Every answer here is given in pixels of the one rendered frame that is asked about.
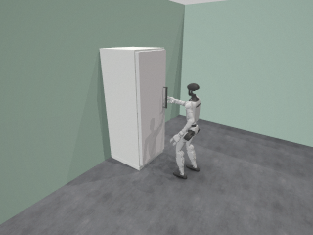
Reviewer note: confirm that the right robot forearm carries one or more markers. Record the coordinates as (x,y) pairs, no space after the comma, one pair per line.
(180,102)

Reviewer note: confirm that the humanoid robot head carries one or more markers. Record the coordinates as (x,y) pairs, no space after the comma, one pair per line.
(192,87)

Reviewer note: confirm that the handle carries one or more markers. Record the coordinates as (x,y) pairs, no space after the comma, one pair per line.
(166,89)

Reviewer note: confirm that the left robot upper arm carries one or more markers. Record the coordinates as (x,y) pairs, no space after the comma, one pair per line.
(189,109)

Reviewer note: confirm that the robot right shin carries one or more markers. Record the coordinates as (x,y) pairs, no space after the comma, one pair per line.
(192,157)

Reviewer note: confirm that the fridge door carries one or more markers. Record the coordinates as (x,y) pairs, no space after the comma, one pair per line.
(151,80)

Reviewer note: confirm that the left robot hand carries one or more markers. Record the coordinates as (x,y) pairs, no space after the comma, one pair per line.
(176,138)

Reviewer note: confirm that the left robot forearm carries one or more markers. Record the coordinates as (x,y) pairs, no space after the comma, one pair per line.
(186,128)

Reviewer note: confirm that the right robot hand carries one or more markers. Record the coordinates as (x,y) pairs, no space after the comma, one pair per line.
(171,99)

